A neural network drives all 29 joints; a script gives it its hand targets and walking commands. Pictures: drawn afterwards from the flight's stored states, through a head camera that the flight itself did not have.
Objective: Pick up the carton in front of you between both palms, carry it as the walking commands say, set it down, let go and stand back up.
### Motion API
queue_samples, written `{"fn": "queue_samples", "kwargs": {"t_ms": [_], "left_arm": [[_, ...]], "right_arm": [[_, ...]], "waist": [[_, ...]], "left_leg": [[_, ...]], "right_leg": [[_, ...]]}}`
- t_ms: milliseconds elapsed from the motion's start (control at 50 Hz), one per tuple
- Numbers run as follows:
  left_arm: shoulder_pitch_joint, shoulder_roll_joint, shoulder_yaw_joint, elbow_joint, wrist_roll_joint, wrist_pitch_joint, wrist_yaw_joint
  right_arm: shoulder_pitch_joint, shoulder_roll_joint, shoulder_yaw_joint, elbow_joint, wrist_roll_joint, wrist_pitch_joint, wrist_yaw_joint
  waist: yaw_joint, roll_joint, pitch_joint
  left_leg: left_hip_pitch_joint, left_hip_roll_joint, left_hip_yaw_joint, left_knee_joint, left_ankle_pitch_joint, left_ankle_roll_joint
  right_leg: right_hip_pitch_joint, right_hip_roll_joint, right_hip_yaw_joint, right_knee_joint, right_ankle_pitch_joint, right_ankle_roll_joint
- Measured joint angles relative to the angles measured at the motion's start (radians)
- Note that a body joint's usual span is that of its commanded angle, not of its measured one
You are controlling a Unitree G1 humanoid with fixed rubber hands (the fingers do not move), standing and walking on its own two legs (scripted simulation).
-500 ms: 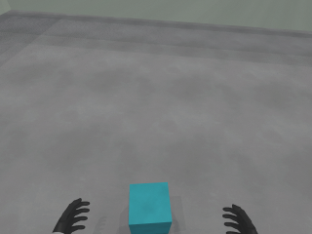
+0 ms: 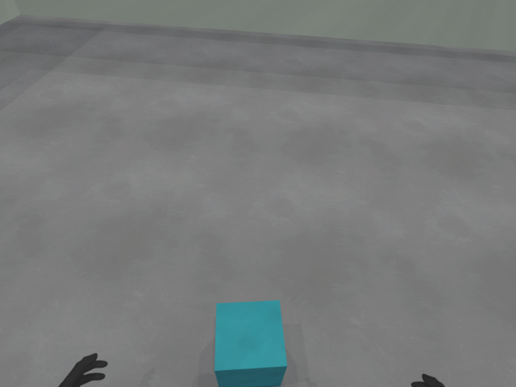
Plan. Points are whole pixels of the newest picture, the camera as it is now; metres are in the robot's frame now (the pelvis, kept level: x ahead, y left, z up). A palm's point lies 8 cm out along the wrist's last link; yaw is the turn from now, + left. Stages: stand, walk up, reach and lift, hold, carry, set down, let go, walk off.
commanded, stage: stand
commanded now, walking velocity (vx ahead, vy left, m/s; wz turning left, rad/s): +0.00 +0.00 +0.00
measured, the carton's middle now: (249, 346) +0.40 +0.01 -0.64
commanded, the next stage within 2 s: none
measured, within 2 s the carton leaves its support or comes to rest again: neither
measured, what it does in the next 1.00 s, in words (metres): stands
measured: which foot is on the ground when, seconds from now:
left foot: down 0.00-1.00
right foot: down 0.00-1.00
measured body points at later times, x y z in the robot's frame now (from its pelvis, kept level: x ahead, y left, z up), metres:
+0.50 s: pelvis +0.02 +0.00 +0.01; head +0.02 +0.01 +0.46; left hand +0.15 +0.30 -0.10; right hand +0.16 -0.30 -0.09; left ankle -0.05 +0.11 -0.73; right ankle +0.02 -0.12 -0.73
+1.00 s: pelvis -0.01 +0.01 +0.01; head -0.02 +0.01 +0.46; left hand +0.10 +0.31 -0.10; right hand +0.10 -0.30 -0.09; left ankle -0.05 +0.11 -0.73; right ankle +0.02 -0.12 -0.73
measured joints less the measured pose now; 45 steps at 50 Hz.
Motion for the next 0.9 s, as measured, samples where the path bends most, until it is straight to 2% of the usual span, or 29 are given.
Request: {"fn": "queue_samples", "kwargs": {"t_ms": [320,480,620,900], "left_arm": [[-0.042,0.014,-0.027,0.111,-0.005,-0.032,0.014],[-0.046,0.022,-0.028,0.160,-0.008,-0.030,0.019],[-0.053,0.018,-0.030,0.185,-0.007,-0.029,0.012],[-0.043,0.035,-0.038,0.249,-0.011,-0.033,0.006]], "right_arm": [[-0.072,0.001,0.023,0.067,0.013,-0.009,-0.006],[-0.084,-0.003,0.028,0.109,0.018,-0.013,-0.014],[-0.088,-0.004,0.033,0.146,0.012,-0.020,-0.018],[-0.080,-0.023,0.038,0.223,0.016,-0.017,-0.008]], "waist": [[-0.006,-0.004,-0.007],[0.001,-0.006,-0.006],[0.011,-0.013,-0.009],[0.001,-0.013,0.008]], "left_leg": [[0.048,0.012,-0.011,-0.058,0.001,0.000],[0.070,0.010,-0.007,-0.078,0.011,0.003],[0.092,0.002,0.000,-0.109,0.034,0.008],[0.111,-0.006,0.001,-0.152,0.081,0.009]], "right_leg": [[0.051,0.008,-0.009,-0.059,-0.001,-0.004],[0.074,0.006,-0.005,-0.082,0.011,-0.001],[0.089,-0.003,0.003,-0.101,0.029,0.005],[0.107,-0.014,0.006,-0.139,0.072,0.011]]}}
